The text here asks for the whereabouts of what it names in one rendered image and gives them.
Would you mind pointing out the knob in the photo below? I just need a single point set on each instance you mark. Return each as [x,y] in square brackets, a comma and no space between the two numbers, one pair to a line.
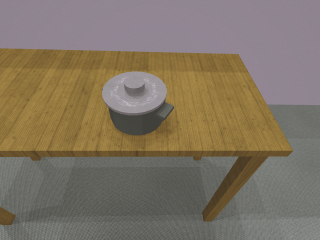
[134,84]

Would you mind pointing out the lid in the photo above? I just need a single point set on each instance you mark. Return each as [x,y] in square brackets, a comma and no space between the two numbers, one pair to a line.
[151,98]

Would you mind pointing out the table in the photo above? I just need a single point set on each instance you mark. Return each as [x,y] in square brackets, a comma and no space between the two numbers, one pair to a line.
[51,105]

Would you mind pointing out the pot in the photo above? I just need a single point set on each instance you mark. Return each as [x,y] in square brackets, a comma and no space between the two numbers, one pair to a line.
[143,124]

